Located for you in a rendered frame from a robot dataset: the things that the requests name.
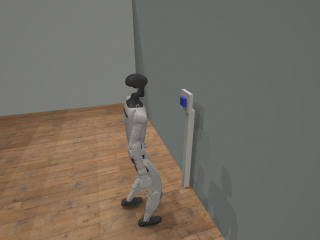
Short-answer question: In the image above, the left robot thigh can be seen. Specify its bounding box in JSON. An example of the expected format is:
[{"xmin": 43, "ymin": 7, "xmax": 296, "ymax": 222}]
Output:
[{"xmin": 143, "ymin": 147, "xmax": 151, "ymax": 161}]

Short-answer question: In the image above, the left robot upper arm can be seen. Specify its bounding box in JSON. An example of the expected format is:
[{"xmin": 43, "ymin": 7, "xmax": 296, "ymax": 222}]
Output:
[{"xmin": 122, "ymin": 96, "xmax": 130, "ymax": 124}]

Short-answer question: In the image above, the robot head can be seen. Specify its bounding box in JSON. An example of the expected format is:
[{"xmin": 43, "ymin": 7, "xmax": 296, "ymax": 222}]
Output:
[{"xmin": 125, "ymin": 73, "xmax": 148, "ymax": 108}]

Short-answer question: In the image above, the right robot hand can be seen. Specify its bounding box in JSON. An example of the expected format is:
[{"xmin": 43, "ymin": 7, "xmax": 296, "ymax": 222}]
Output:
[{"xmin": 139, "ymin": 175, "xmax": 155, "ymax": 196}]

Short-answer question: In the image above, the right robot forearm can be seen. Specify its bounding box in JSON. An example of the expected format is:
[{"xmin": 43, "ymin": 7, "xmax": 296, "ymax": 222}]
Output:
[{"xmin": 131, "ymin": 143, "xmax": 148, "ymax": 178}]

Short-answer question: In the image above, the panel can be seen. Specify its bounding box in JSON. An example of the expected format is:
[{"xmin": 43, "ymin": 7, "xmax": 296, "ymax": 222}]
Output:
[{"xmin": 180, "ymin": 89, "xmax": 195, "ymax": 188}]

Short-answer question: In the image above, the button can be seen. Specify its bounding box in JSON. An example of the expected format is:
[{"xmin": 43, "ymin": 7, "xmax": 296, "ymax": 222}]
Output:
[{"xmin": 180, "ymin": 96, "xmax": 187, "ymax": 107}]

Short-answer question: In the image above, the right robot upper arm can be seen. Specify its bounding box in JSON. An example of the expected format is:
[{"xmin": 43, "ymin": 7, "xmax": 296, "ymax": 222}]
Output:
[{"xmin": 129, "ymin": 109, "xmax": 147, "ymax": 150}]

